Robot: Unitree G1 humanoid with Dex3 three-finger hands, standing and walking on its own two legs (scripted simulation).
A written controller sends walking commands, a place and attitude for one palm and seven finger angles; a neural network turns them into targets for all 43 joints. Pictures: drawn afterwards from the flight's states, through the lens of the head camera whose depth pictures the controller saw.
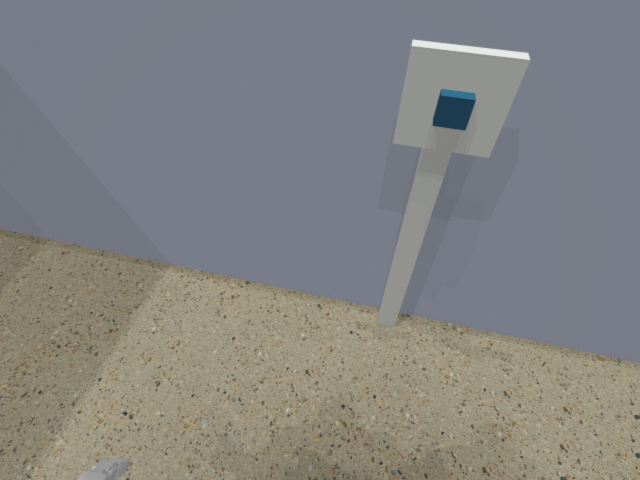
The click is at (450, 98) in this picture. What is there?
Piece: button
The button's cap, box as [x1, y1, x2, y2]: [433, 89, 475, 129]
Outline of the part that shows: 441,89 433,118 433,125 465,129 475,100 474,93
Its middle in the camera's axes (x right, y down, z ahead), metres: +0.25 -0.24 +0.73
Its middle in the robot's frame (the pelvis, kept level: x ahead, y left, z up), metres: +0.74 -0.21 +0.11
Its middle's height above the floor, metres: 0.88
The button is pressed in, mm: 0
